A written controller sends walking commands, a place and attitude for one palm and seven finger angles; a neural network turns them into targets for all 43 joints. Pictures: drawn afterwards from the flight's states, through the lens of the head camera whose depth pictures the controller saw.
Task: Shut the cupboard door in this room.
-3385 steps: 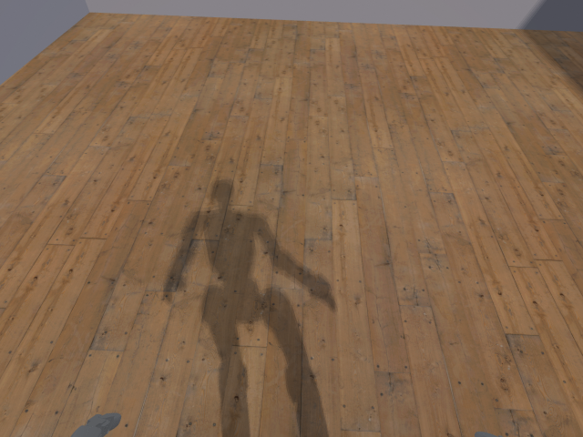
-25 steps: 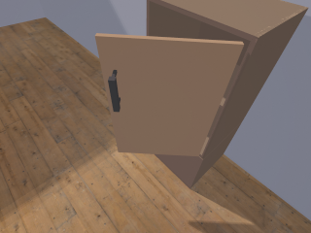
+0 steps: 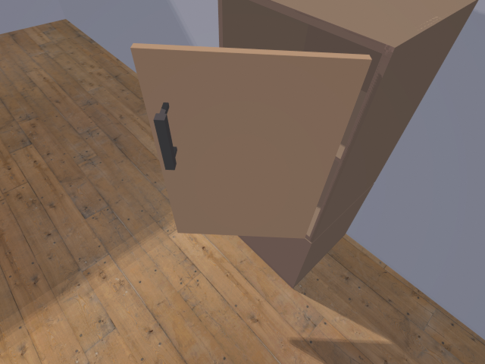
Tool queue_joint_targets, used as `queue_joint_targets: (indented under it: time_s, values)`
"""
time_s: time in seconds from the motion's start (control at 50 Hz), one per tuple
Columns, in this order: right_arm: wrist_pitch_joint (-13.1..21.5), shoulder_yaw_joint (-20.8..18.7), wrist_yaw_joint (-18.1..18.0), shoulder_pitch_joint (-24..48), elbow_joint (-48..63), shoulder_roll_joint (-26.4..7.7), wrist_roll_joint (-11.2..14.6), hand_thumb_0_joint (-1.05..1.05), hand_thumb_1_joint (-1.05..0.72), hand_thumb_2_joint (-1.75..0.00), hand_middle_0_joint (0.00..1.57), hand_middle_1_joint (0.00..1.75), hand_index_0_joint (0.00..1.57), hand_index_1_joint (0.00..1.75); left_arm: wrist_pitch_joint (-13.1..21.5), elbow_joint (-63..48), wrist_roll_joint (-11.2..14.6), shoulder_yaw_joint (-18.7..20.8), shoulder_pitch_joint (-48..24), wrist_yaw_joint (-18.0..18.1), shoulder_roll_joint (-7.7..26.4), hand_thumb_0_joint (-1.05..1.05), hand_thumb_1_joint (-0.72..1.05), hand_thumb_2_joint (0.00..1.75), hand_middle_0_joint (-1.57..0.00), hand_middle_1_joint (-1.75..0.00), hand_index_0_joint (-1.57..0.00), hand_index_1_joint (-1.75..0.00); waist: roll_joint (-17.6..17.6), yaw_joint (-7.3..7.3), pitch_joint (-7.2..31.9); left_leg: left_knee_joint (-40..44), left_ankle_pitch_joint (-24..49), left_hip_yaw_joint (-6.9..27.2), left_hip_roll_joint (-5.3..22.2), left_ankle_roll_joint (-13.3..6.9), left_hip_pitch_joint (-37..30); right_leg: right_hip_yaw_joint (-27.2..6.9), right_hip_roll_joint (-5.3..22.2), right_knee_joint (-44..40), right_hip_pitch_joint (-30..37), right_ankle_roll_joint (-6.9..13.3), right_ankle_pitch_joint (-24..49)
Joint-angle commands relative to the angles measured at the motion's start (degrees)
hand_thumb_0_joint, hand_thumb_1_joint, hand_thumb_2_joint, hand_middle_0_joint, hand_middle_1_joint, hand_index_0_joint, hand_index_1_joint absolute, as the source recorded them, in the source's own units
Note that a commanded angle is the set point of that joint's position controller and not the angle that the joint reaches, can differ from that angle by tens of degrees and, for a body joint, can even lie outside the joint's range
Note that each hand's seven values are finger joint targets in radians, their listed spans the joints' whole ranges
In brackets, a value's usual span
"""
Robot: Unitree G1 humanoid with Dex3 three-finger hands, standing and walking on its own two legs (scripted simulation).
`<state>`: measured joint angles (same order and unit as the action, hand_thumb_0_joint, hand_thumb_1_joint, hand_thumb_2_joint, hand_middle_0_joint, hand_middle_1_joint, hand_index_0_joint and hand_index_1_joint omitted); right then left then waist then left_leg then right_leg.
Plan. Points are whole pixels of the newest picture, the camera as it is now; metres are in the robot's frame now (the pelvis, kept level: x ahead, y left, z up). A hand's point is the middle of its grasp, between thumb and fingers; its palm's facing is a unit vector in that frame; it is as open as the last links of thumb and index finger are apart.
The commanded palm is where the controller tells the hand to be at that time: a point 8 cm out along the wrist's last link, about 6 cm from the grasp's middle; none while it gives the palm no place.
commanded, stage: look again from close up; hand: left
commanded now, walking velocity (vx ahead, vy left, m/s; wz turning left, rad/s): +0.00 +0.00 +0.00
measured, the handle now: (168, 137) +0.51 +0.19 +0.08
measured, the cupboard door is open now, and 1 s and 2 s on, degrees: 45 45 45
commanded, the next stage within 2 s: raise the hand and make a fist in 0.44 s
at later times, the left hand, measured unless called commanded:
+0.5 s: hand out of the picture +0.06 +0.17 -0.17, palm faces -0.01 -0.98 -0.21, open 7.3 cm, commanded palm none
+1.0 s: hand out of the picture +0.13 +0.16 -0.06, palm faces +0.12 -0.99 -0.02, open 6.0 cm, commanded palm +0.14 +0.22 -0.03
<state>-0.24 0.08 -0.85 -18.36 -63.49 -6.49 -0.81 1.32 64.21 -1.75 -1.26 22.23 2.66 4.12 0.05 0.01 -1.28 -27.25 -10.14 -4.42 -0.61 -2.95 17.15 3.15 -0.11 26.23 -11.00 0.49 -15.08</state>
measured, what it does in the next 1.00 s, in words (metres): lowers itself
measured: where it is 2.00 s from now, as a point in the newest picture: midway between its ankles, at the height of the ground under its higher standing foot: outside the picture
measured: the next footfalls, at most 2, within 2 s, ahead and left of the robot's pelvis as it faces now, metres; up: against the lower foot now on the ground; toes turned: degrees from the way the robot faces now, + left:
none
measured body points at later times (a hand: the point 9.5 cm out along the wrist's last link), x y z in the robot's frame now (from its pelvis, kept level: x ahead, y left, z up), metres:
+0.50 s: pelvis +0.03 -0.01 +0.00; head +0.03 -0.01 +0.45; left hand +0.06 +0.22 -0.15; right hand +0.05 -0.24 -0.16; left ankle +0.05 +0.08 -0.74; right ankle -0.01 -0.12 -0.74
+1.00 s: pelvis -0.02 -0.04 -0.08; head +0.02 -0.03 +0.37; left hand +0.12 +0.22 -0.06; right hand +0.23 -0.27 -0.12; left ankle +0.05 +0.08 -0.74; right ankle -0.01 -0.12 -0.74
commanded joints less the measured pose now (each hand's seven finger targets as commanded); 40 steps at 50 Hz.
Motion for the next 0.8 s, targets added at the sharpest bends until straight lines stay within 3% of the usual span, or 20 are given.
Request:
queue_joint_targets:
  time_s: [0.0, 0.06, 0.16, 0.3, 0.5, 0.52, 0.54, 0.56, 0.58, 0.6, 0.62, 0.64, 0.66, 0.68, 0.7, 0.72, 0.74, 0.76, 0.78]
  values:
    - [1.5, -0.7, 0.1, -3.2, 4.7, -4.5, -0.4, 0.00, -0.90, -0.90, 0.20, 0.30, 0.20, 0.30, 1.7, -3.4, 0.5, 1.6, 2.4, 0.5, 8.4, 0.00, 0.90, 0.90, -0.20, -0.30, -0.20, -0.30, 6.0, 1.84, -0.2, 1.8, -7.2, 8.2, 4.6, 1.1, -1.3, -7.4, 6.3, -4.6, -6.6, 4.0, -8.0]
    - [1.8, -0.8, -0.1, -2.9, 5.6, -5.8, -0.2, 0.00, -0.90, -0.90, 0.20, 0.30, 0.20, 0.30, 1.3, -3.5, 0.6, 1.3, 2.0, 0.3, 6.8, 0.00, 0.90, 0.90, -0.20, -0.30, -0.20, -0.30, 0.7, 1.19, -1.4, 4.4, -8.4, 9.9, 5.8, 0.0, 0.0, -6.1, 4.7, -2.4, -6.1, 3.4, -6.6]
    - [2.4, -0.6, -0.2, -2.2, 5.4, -7.0, 0.0, 0.00, -0.90, -0.90, 0.20, 0.30, 0.20, 0.30, 1.2, -4.1, 0.8, 1.2, 1.3, 0.3, 7.2, 0.00, 0.90, 0.90, -0.20, -0.30, -0.20, -0.30, -4.1, 0.32, -3.5, 5.3, -1.8, 9.2, 5.9, -0.4, -0.4, -6.4, 5.0, -2.4, -4.5, 2.7, -0.3]
    - [2.8, -0.2, -0.3, -0.6, 4.1, -8.4, 0.0, 0.00, -0.90, -0.90, 0.20, 0.30, 0.20, 0.30, 1.1, -5.2, 0.9, 1.6, -0.3, 0.4, 10.4, 0.00, 0.90, 0.90, -0.20, -0.30, -0.20, -0.30, -2.4, -0.23, -1.3, 4.3, 7.6, 7.1, 5.7, -0.2, -4.0, -6.9, 5.8, -2.3, -0.9, 2.2, 8.6]
    - [2.4, -0.2, -0.5, 2.3, 2.9, -9.4, 0.1, 0.00, -0.90, -0.90, 0.20, 0.30, 0.20, 0.30, 0.6, -5.4, 1.0, 1.5, -2.0, 0.1, 12.1, 0.00, 0.90, 0.90, -0.20, -0.30, -0.20, -0.30, -0.6, -0.23, -0.9, 4.7, 7.6, 6.5, 6.0, 0.3, -6.2, -7.3, 6.2, -4.1, 0.2, 1.9, 10.2]
    - [2.3, -0.4, -0.3, 5.4, 6.7, -10.3, 0.5, 0.00, -0.90, -0.90, 0.20, 0.30, 0.20, 0.30, 1.2, -4.2, 0.2, 1.5, 1.1, 2.1, 11.5, 0.00, 0.90, 0.90, -0.20, -0.30, -0.20, -0.30, -3.6, -1.25, -4.7, -5.6, 11.6, 5.6, 7.4, 1.6, -3.1, -10.0, 8.5, -5.3, -3.2, 0.6, 25.3]
    - [13.0, -4.2, -4.9, 0.4, 22.8, -22.8, 1.3, 0.00, -0.90, -0.90, 0.20, 0.30, 0.20, 0.30, 16.9, -97.6, 7.3, 28.9, -50.4, 2.6, 47.4, 0.00, 0.90, 0.90, -0.20, -0.30, -0.20, -0.30, 3.7, 7.71, 16.7, -5.1, 20.0, 8.8, 4.7, 0.6, -22.7, -2.1, 3.0, 8.9, -6.8, 0.8, 23.5]
    - [17.7, 0.3, -5.8, 6.0, 22.3, -14.6, 4.5, 0.00, -0.90, -0.90, 0.20, 0.30, 0.20, 0.30, 12.1, -77.8, 8.7, 3.1, -8.1, 1.7, 15.6, 0.00, 0.90, 0.90, -0.22, -0.32, -0.22, -0.32, 25.3, 1.44, 26.5, -4.5, 27.9, 9.2, 5.4, 2.5, -30.7, 1.2, 0.0, 15.8, -10.7, 0.6, 6.2]
    - [19.4, -0.2, -5.4, 5.4, 21.0, -14.5, 3.2, 0.00, -0.90, -0.90, 0.20, 0.30, 0.20, 0.30, 9.2, -79.0, 11.5, 7.0, -5.5, 3.7, 16.2, 0.00, 0.90, 0.90, -0.24, -0.34, -0.24, -0.34, 19.5, -1.07, 26.7, -1.2, 34.7, 8.9, 5.6, 5.3, -26.2, 1.8, -0.4, 13.4, -8.0, 1.3, 1.1]
    - [19.8, -0.2, -3.1, 5.4, 19.4, -11.4, 3.2, 0.00, -0.90, -0.90, 0.20, 0.30, 0.20, 0.30, 3.4, -64.3, 11.1, -2.5, 7.0, 2.6, 0.5, 0.00, 0.90, 0.90, -0.25, -0.36, -0.25, -0.36, 14.8, 1.71, 17.2, 1.8, 26.9, 9.8, 5.5, 4.8, -19.2, 1.3, 0.2, 11.0, -13.5, 0.2, -1.0]
    - [20.1, -2.8, -1.8, 4.0, 22.9, -14.7, 3.1, 0.00, -0.90, -0.90, 0.20, 0.30, 0.20, 0.30, 5.5, -73.8, 11.3, 2.0, -5.4, 3.0, 7.2, 0.00, 0.90, 0.90, -0.27, -0.38, -0.27, -0.38, 10.3, 2.72, 10.4, 0.1, 14.7, 10.3, 5.0, 4.8, -11.0, 1.0, 0.6, 9.3, -13.5, 0.6, 0.1]
    - [20.5, -3.0, -1.6, 6.2, 25.9, -14.4, 2.7, 0.00, -0.90, -0.90, 0.20, 0.30, 0.20, 0.30, 7.5, -71.3, 11.0, 2.6, -2.6, 1.9, 6.8, 0.00, 0.90, 0.90, -0.29, -0.40, -0.29, -0.40, 6.7, 2.77, 5.4, -2.2, 4.7, 9.8, 3.2, 4.0, -4.7, 1.8, 0.5, 7.0, -15.7, 0.8, 0.4]
    - [20.5, -3.3, -1.5, 7.4, 26.4, -14.5, 2.4, 0.00, -0.90, -0.90, 0.20, 0.30, 0.20, 0.30, 10.1, -63.8, 11.2, 5.3, 1.1, 0.7, 7.8, 0.00, 0.90, 0.90, -0.31, -0.42, -0.31, -0.42, -3.5, 2.51, -1.0, -4.3, -2.7, 9.5, 2.2, 3.5, 3.5, 2.6, 0.3, 6.4, -18.9, 0.8, -1.9]
    - [20.2, -4.0, -1.0, 8.3, 27.6, -14.2, 2.7, 0.00, -0.90, -0.90, 0.20, 0.30, 0.20, 0.30, 12.9, -56.1, 11.8, 7.1, 9.9, -1.5, 7.0, 0.00, 0.90, 0.90, -0.33, -0.44, -0.33, -0.44, -8.2, 0.53, -4.3, -6.6, -5.2, 8.3, 1.1, 3.3, 8.4, 2.1, 0.3, 6.0, -20.9, 1.1, -5.4]
    - [19.8, -4.0, -0.4, 8.8, 29.0, -13.7, 2.3, 0.00, -0.90, -0.90, 0.20, 0.30, 0.20, 0.30, 17.0, -52.0, 12.9, 6.9, 14.2, -4.5, 5.0, 0.00, 0.90, 0.90, -0.35, -0.46, -0.35, -0.46, -16.1, -0.29, -3.7, -10.5, -4.0, 7.9, 0.7, 3.1, 12.1, 2.5, 0.0, 8.9, -24.1, 1.0, -5.3]
    - [19.4, -4.6, 0.1, 9.5, 30.1, -13.9, 1.6, 0.00, -0.90, -0.90, 0.20, 0.30, 0.20, 0.30, 21.6, -51.4, 14.3, 9.1, 18.3, -8.4, 5.0, 0.00, 0.90, 0.90, -0.36, -0.48, -0.36, -0.48, -19.1, -2.02, -0.4, -14.6, -1.4, 6.9, 0.4, 3.3, 15.1, 2.3, -0.3, 13.1, -24.9, 0.9, -0.6]
    - [18.9, -5.1, 0.5, 10.2, 30.9, -14.1, 1.2, 0.00, -0.90, -0.90, 0.20, 0.30, 0.20, 0.30, 26.2, -51.7, 15.5, 9.4, 18.9, -12.6, 5.1, 0.00, 0.90, 0.90, -0.38, -0.50, -0.38, -0.50, -22.5, -2.67, 3.1, -18.0, -1.3, 6.1, -0.1, 3.6, 18.3, 1.3, 0.2, 16.8, -25.3, 0.3, 2.8]
    - [18.8, -5.6, 0.8, 10.8, 32.2, -14.3, 1.2, 0.00, -0.90, -0.90, 0.20, 0.30, 0.20, 0.30, 30.2, -52.3, 16.6, 9.7, 18.7, -16.7, 5.8, 0.00, 0.90, 0.90, -0.40, -0.52, -0.40, -0.52, -21.4, -3.27, 6.0, -20.7, -2.1, 5.3, -0.6, 4.0, 20.8, -0.3, 0.8, 19.6, -25.4, 0.0, 4.8]
    - [18.5, -5.9, 1.4, 10.8, 33.3, -14.3, 1.7, 0.00, -0.90, -0.90, 0.20, 0.30, 0.20, 0.30, 33.0, -51.1, 17.1, 11.9, 18.7, -20.7, 8.3, 0.00, 0.90, 0.90, -0.42, -0.54, -0.42, -0.54, -15.7, -4.01, 7.7, -22.5, -1.7, 4.9, -0.8, 4.3, 21.9, -2.1, 1.5, 22.1, -25.2, 0.5, 7.1]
